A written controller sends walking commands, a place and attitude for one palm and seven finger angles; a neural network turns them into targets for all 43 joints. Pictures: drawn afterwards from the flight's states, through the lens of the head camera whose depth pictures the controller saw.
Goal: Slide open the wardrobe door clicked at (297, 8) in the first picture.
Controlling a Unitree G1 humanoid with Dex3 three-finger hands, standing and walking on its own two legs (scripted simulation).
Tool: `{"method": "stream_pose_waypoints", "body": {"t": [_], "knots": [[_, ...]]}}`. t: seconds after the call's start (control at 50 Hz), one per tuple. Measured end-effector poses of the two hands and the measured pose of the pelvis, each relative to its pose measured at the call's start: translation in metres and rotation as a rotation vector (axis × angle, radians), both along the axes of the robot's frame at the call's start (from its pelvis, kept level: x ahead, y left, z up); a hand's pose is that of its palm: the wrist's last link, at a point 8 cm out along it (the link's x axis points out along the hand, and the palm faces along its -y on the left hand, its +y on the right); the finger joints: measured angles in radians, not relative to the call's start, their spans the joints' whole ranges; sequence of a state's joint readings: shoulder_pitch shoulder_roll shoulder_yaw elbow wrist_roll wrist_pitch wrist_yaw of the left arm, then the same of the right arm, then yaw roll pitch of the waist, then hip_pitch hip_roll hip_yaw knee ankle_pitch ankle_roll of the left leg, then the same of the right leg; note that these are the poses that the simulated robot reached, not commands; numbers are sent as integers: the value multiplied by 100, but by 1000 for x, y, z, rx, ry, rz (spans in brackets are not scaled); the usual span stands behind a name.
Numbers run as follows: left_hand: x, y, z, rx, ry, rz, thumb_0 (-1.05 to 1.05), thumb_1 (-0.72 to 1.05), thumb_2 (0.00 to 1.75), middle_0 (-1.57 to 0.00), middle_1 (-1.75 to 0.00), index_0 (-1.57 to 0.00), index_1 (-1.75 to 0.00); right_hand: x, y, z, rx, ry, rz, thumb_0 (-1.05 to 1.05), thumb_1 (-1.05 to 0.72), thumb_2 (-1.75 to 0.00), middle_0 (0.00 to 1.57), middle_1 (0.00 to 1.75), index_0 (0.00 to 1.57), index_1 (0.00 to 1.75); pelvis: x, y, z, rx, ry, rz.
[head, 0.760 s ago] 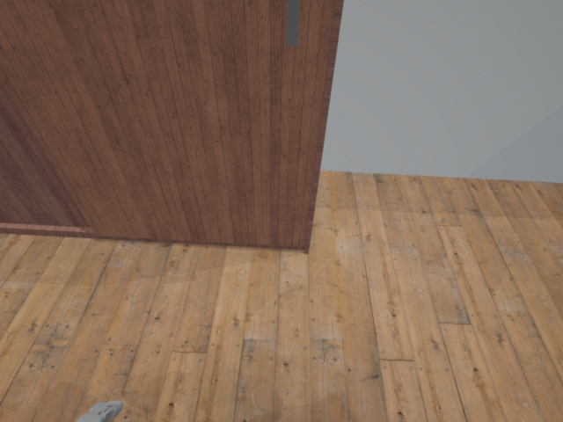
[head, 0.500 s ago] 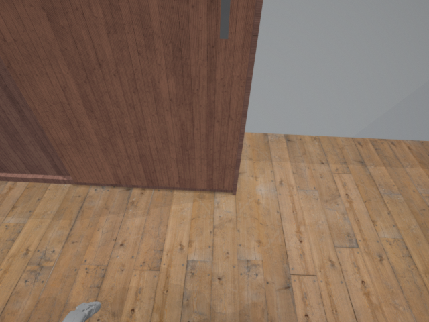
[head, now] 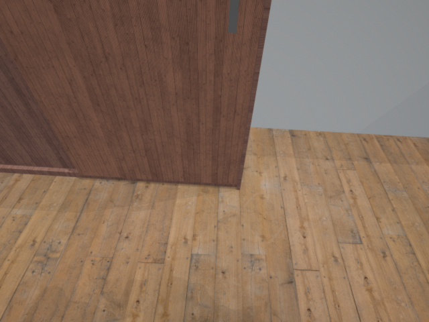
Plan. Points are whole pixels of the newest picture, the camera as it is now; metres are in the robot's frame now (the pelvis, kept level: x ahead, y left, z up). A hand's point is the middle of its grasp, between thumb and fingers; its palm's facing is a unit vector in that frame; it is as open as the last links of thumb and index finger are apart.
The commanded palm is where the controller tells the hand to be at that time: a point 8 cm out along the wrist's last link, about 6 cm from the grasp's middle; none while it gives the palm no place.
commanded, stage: stand and wait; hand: right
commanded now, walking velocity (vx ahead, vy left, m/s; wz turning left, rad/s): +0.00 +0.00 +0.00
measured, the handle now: out of the picture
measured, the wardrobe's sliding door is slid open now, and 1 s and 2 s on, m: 0.00 0.00 0.00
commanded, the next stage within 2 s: look at it before walking up in 0.06 s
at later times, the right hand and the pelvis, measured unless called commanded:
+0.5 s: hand out of the picture +0.09 -0.25 -0.15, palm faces -0.03 +0.94 -0.34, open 7.4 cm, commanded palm none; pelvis +0.01 +0.00 +0.00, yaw +0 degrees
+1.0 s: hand out of the picture +0.06 -0.22 -0.17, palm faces -0.03 +0.96 -0.27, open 7.4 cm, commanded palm none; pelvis +0.03 +0.00 +0.00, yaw +2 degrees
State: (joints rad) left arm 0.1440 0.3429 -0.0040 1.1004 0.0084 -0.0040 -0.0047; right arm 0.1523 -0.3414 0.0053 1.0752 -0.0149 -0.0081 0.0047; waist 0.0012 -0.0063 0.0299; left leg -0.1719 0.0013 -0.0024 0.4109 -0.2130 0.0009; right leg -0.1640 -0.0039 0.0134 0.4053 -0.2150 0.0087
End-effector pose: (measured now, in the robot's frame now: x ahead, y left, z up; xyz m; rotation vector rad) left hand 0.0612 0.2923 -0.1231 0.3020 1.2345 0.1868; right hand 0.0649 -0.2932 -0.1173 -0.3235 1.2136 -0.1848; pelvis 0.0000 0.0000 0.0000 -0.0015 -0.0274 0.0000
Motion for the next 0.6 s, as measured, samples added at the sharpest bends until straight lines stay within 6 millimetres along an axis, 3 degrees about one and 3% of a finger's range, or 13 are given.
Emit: {"method": "stream_pose_waypoints", "body": {"t": [0.28, 0.6], "knots": [[14, -2, 2, -4, -31, -5, 1, 90, 90, -20, -30, -21, -30, 17, 4, 2, 5, -33, 12, 1, -91, -90, 20, 30, 20, 30, 4, 1, 1, -1, 1, 3], [26, 1, 6, 7, -43, -9, 1, 90, 90, -20, -30, -21, -30, 16, 3, 1, 5, -19, 4, 1, -91, -90, 20, 30, 20, 30, 10, 1, 2, 0, -1, 5]]}}
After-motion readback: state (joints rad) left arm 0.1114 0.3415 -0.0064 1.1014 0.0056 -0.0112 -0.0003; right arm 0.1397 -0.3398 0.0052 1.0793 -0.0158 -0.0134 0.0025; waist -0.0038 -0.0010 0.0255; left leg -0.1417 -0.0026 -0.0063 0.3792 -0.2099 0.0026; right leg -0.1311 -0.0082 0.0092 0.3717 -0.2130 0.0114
